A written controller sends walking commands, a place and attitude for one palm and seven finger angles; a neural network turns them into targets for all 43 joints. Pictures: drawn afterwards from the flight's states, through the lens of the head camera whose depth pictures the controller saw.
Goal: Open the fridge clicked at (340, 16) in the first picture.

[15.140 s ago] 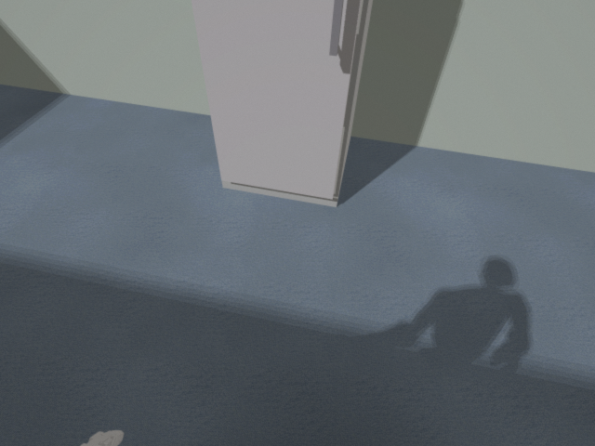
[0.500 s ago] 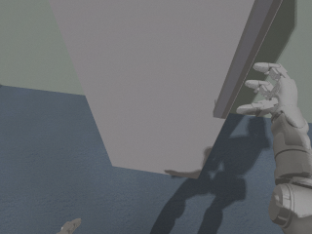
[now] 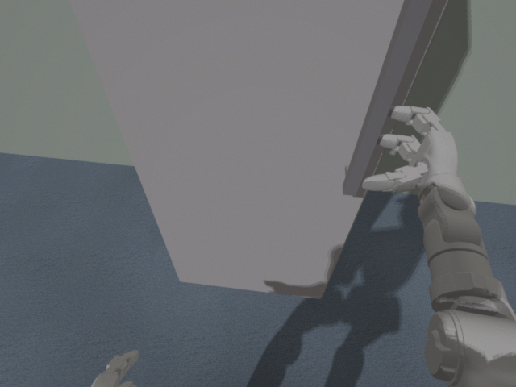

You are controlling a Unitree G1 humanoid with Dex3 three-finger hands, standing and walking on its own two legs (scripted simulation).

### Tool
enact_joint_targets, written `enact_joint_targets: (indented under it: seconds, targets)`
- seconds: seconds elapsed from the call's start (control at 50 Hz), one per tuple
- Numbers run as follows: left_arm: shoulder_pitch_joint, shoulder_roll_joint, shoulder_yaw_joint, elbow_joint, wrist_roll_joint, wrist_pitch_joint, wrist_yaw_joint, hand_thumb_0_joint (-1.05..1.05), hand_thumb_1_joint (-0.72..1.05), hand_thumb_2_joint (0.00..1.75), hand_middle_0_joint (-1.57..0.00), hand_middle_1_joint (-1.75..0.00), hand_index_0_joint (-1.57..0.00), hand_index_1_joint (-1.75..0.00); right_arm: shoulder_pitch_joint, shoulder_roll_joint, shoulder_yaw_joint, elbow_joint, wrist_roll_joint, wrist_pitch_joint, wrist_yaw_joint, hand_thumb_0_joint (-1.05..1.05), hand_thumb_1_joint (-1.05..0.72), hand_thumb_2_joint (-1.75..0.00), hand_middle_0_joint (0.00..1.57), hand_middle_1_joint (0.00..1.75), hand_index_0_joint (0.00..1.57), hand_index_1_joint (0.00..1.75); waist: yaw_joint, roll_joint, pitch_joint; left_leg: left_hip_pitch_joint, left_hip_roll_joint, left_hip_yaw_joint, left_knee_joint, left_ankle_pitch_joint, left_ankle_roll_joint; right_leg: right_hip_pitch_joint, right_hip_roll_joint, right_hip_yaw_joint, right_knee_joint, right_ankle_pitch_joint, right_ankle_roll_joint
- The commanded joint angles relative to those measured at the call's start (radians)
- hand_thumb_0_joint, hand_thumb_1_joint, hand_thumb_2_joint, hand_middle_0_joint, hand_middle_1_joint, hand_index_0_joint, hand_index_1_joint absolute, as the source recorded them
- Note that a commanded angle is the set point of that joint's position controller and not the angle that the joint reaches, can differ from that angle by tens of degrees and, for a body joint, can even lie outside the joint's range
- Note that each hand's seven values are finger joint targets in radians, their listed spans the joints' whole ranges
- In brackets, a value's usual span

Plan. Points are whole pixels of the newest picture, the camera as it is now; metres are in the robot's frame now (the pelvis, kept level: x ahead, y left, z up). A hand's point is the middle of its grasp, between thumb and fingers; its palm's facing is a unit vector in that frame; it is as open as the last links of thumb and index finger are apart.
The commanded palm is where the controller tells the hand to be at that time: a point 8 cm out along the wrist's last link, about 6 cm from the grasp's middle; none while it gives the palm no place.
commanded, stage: feel for the door with the fingertips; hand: right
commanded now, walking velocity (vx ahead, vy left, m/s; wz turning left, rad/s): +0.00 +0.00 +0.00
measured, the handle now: (385, 73) +0.52 -0.13 +0.25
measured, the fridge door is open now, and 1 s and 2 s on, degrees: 0 0 0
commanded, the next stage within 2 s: slide the fingers in behind the handle in 0.56 s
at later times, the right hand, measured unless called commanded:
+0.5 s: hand (387, 140) +0.47 -0.15 +0.16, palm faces +0.03 +1.00 +0.01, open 14.0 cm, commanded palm +0.45 -0.21 +0.15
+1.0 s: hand (384, 142) +0.47 -0.15 +0.15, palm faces +0.02 +1.00 +0.01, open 13.9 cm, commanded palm +0.43 -0.20 +0.15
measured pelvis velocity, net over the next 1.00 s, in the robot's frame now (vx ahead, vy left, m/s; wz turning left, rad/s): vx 0.00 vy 0.00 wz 0.02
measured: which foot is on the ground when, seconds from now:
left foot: down 0.00-1.00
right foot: down 0.00-1.00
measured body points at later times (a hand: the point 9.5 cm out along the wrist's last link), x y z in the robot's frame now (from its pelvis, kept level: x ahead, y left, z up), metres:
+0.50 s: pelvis +0.00 +0.00 +0.00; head +0.04 +0.00 +0.45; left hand +0.04 +0.27 -0.12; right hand +0.46 -0.21 +0.16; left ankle +0.03 +0.13 -0.73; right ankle -0.02 -0.11 -0.73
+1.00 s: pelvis +0.00 +0.00 +0.00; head +0.04 +0.00 +0.45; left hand +0.05 +0.26 -0.12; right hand +0.46 -0.20 +0.15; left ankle +0.03 +0.13 -0.73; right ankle -0.02 -0.11 -0.73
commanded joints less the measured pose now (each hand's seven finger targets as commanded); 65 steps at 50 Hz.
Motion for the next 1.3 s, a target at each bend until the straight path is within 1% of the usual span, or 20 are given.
enact_joint_targets:
  seconds: [0.0, 0.06, 0.1, 0.14, 0.22, 0.28, 0.4, 0.46, 0.52, 0.66, 0.7, 0.78, 0.86, 0.9, 0.96, 1.0, 1.04, 1.08, 1.18, 1.28]
  targets:
    - [0.01, 0.132, 0.05, -0.109, 0.0, -0.038, 0.003, 0.0, 0.9, 0.9, -0.2, -0.3, -0.2, -0.3, -0.505, -0.222, -0.05, -0.221, -0.02, -0.084, -0.028, 0.0, 0.5, -0.3, 0.3, 1.2, 0.3, 1.2, 0.002, -0.015, -0.308, 0.188, -0.028, -0.029, -0.031, 0.272, 0.04, 0.056, 0.012, 0.024, -0.084, 0.268, -0.012]
    - [0.019, 0.138, 0.048, -0.109, 0.002, -0.029, 0.006, 0.0, 0.9, 0.9, -0.2, -0.3, -0.2, -0.3, -0.513, -0.286, -0.098, -0.189, -0.026, -0.094, -0.036, 0.0, 0.5, -0.3, 0.3, 1.2, 0.3, 1.2, 0.003, 0.043, -0.31, 0.218, -0.027, -0.036, -0.035, 0.282, 0.034, 0.023, 0.01, 0.019, -0.085, 0.255, -0.016]
    - [0.014, 0.132, 0.049, -0.115, 0.002, -0.032, 0.006, 0.0, 0.9, 0.9, -0.2, -0.3, -0.2, -0.3, -0.522, -0.262, -0.079, -0.2, -0.027, -0.105, -0.028, 0.0, 0.5, -0.3, 0.3, 1.2, 0.3, 1.2, 0.0, -0.005, -0.328, 0.224, -0.028, -0.039, -0.03, 0.301, 0.038, 0.038, 0.012, 0.012, -0.085, 0.269, -0.015]
    - [0.03, 0.139, 0.049, -0.108, 0.001, -0.031, 0.008, 0.0, 0.9, 0.9, -0.2, -0.3, -0.2, -0.3, -0.508, -0.269, -0.082, -0.148, -0.023, -0.105, -0.017, 0.0, 0.5, -0.3, 0.3, 1.2, 0.3, 1.2, 0.01, 0.047, -0.31, 0.22, -0.03, -0.036, -0.035, 0.29, 0.036, 0.023, 0.008, 0.015, -0.083, 0.255, -0.018]
    - [0.044, 0.141, 0.052, -0.098, -0.002, -0.037, 0.012, 0.0, 0.9, 0.9, -0.2, -0.3, -0.2, -0.3, -0.596, -0.245, -0.047, -0.127, -0.02, -0.114, 0.008, 0.0, 0.5, -0.3, 0.3, 1.2, 0.3, 1.2, 0.028, -0.016, -0.307, 0.176, -0.031, -0.037, -0.042, 0.251, 0.038, 0.036, 0.012, 0.017, -0.085, 0.223, -0.015]
    - [0.066, 0.146, 0.054, -0.081, -0.002, -0.044, 0.01, 0.0, 0.9, 0.9, -0.2, -0.3, -0.2, -0.3, -0.63, -0.218, -0.024, -0.083, -0.01, -0.121, 0.015, 0.0, 0.5, -0.3, 0.3, 1.2, 0.3, 1.2, 0.049, 0.011, -0.299, 0.146, -0.034, -0.032, -0.043, 0.234, 0.035, 0.037, 0.009, 0.028, -0.079, 0.215, -0.015]
    - [0.106, 0.153, 0.059, -0.056, 0.007, -0.051, 0.003, 0.0, 0.9, 0.9, -0.2, -0.3, -0.2, -0.3, -0.692, -0.25, -0.042, -0.023, -0.03, -0.152, 0.006, 0.0, 0.5, -0.3, 0.3, 1.2, 0.3, 1.2, 0.051, -0.025, -0.329, 0.125, -0.034, -0.031, -0.028, 0.224, 0.036, 0.031, 0.013, 0.034, -0.068, 0.219, -0.012]
    - [0.117, 0.157, 0.064, -0.062, 0.011, -0.051, -0.006, 0.0, 0.9, 0.9, -0.2, -0.3, -0.2, -0.3, -0.658, -0.278, -0.076, -0.033, -0.028, -0.173, -0.003, 0.0, 0.5, -0.3, 0.3, 1.2, 0.3, 1.2, 0.035, -0.018, -0.386, 0.154, -0.038, -0.031, -0.012, 0.271, 0.037, 0.04, 0.012, 0.033, -0.06, 0.272, -0.01]
    - [0.123, 0.159, 0.064, -0.057, 0.01, -0.045, -0.009, 0.0, 0.9, 0.9, -0.2, -0.3, -0.2, -0.3, -0.655, -0.279, -0.071, 0.017, -0.043, -0.169, -0.007, 0.0, 0.5, -0.3, 0.3, 1.2, 0.3, 1.2, 0.043, -0.008, -0.324, 0.129, -0.039, -0.029, -0.016, 0.247, 0.036, 0.003, 0.008, 0.028, -0.065, 0.239, -0.01]
    - [0.144, 0.162, 0.066, -0.047, 0.012, -0.041, -0.01, 0.0, 0.9, 0.9, -0.2, -0.3, -0.2, -0.3, -0.712, -0.277, -0.065, 0.05, -0.049, -0.165, -0.017, 0.0, 0.5, -0.3, 0.3, 1.2, 0.3, 1.2, 0.067, 0.017, -0.303, 0.105, -0.04, -0.03, -0.025, 0.222, 0.032, -0.01, 0.007, 0.031, -0.061, 0.209, -0.015]
    - [0.142, 0.158, 0.064, -0.052, 0.012, -0.04, -0.012, 0.0, 0.9, 0.9, -0.2, -0.3, -0.2, -0.3, -0.706, -0.253, -0.042, 0.05, -0.056, -0.167, -0.01, 0.0, 0.5, -0.3, 0.3, 1.2, 0.3, 1.2, 0.065, -0.016, -0.314, 0.095, -0.04, -0.029, -0.021, 0.214, 0.035, -0.001, 0.009, 0.032, -0.062, 0.206, -0.013]
    - [0.148, 0.162, 0.065, -0.055, 0.014, -0.04, -0.013, 0.0, 0.9, 0.9, -0.2, -0.3, -0.2, -0.3, -0.695, -0.28, -0.07, 0.048, -0.049, -0.173, -0.006, 0.0, 0.5, -0.3, 0.3, 1.2, 0.3, 1.2, 0.058, 0.023, -0.337, 0.113, -0.039, -0.027, -0.013, 0.222, 0.034, -0.009, 0.008, 0.036, -0.057, 0.21, -0.013]
    - [0.131, 0.156, 0.063, -0.075, 0.01, -0.039, -0.017, 0.0, 0.9, 0.9, -0.2, -0.3, -0.2, -0.3, -0.637, -0.238, -0.048, 0.024, -0.034, -0.173, 0.004, 0.0, 0.5, -0.3, 0.3, 1.2, 0.3, 1.2, 0.047, 0.013, -0.342, 0.126, -0.041, -0.028, -0.01, 0.24, 0.036, -0.004, 0.009, 0.029, -0.055, 0.225, -0.014]
    - [0.13, 0.16, 0.066, -0.078, 0.011, -0.038, -0.016, 0.0, 0.9, 0.9, -0.2, -0.3, -0.2, -0.3, -0.63, -0.287, -0.09, -0.008, -0.033, -0.172, 0.0, 0.0, 0.5, -0.3, 0.3, 1.2, 0.3, 1.2, 0.033, 0.022, -0.354, 0.147, -0.041, -0.029, -0.009, 0.247, 0.036, -0.007, 0.009, 0.028, -0.057, 0.225, -0.014]
    - [0.102, 0.146, 0.068, -0.102, 0.008, -0.042, -0.022, 0.0, 0.9, 0.9, -0.2, -0.3, -0.2, -0.3, -0.597, -0.228, -0.05, -0.14, -0.023, -0.181, -0.007, 0.0, 0.5, -0.3, 0.3, 1.2, 0.3, 1.2, 0.018, -0.036, -0.409, 0.17, -0.044, -0.028, 0.003, 0.304, 0.04, 0.054, 0.007, 0.027, -0.051, 0.31, -0.01]
    - [0.088, 0.141, 0.068, -0.103, 0.007, -0.042, -0.026, 0.0, 0.9, 0.9, -0.2, -0.3, -0.2, -0.3, -0.548, -0.19, -0.03, -0.182, -0.018, -0.169, -0.015, 0.0, 0.5, -0.3, 0.3, 1.2, 0.3, 1.2, 0.012, -0.041, -0.395, 0.167, -0.045, -0.022, 0.001, 0.32, 0.04, 0.074, 0.003, 0.027, -0.052, 0.342, -0.006]
    - [0.08, 0.143, 0.068, -0.102, 0.006, -0.039, -0.024, 0.0, 0.9, 0.9, -0.2, -0.3, -0.2, -0.3, -0.508, -0.178, -0.026, -0.182, -0.013, -0.145, -0.027, 0.0, 0.5, -0.3, 0.3, 1.2, 0.3, 1.2, 0.013, 0.024, -0.352, 0.184, -0.046, -0.019, -0.009, 0.32, 0.038, 0.049, 0.001, 0.025, -0.06, 0.331, -0.011]
    - [0.064, 0.143, 0.069, -0.105, 0.005, -0.033, -0.022, 0.0, 0.9, 0.9, -0.2, -0.3, -0.2, -0.3, -0.492, -0.217, -0.065, -0.215, -0.018, -0.123, -0.041, 0.0, 0.5, -0.3, 0.3, 1.2, 0.3, 1.2, 0.001, 0.015, -0.346, 0.2, -0.043, -0.024, -0.014, 0.327, 0.037, 0.042, 0.004, 0.018, -0.069, 0.317, -0.013]
    - [0.029, 0.131, 0.057, -0.105, 0.003, -0.026, -0.006, 0.0, 0.9, 0.9, -0.2, -0.3, -0.2, -0.3, -0.54, -0.191, -0.027, -0.225, -0.031, -0.1, -0.06, 0.0, 0.5, -0.3, 0.3, 1.2, 0.3, 1.2, 0.019, 0.013, -0.282, 0.186, -0.036, -0.029, -0.042, 0.257, 0.034, 0.028, 0.009, 0.014, -0.09, 0.225, -0.017]
    - [0.025, 0.128, 0.054, -0.096, 0.004, -0.035, 0.001, 0.0, 0.9, 0.9, -0.2, -0.3, -0.2, -0.3, -0.537, -0.162, -0.013, -0.198, -0.018, -0.105, -0.05, 0.0, 0.5, -0.3, 0.3, 1.2, 0.3, 1.2, 0.017, 0.029, -0.315, 0.204, -0.035, -0.028, -0.038, 0.296, 0.037, 0.053, 0.012, 0.017, -0.084, 0.261, -0.015]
